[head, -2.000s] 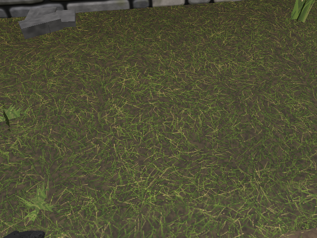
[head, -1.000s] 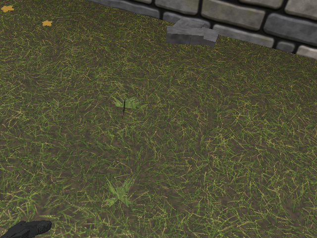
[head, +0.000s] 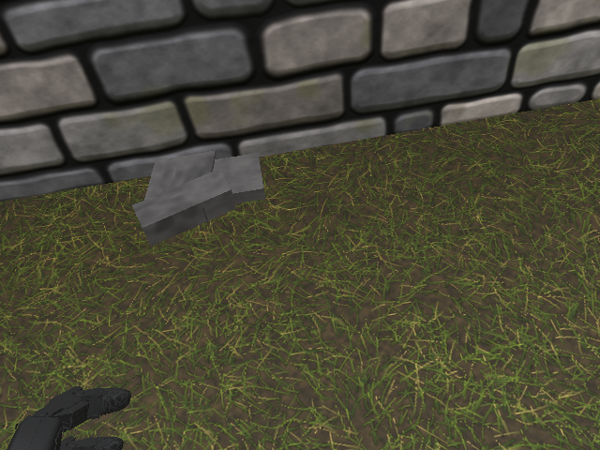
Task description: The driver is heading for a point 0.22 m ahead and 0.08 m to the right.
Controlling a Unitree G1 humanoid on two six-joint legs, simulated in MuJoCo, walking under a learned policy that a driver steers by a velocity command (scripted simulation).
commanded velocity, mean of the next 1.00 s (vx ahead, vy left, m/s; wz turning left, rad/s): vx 0.23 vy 0.00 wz -0.22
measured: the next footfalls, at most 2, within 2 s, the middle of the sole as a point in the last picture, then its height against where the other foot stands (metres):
right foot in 0.02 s outside the picture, level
left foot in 0.48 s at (295, 415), level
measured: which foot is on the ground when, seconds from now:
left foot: down 0.00-0.00, up 0.02-0.46, down 0.48-1.00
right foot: up 0.00-0.00, down 0.02-0.52, up 0.54-0.74, down 0.76-1.00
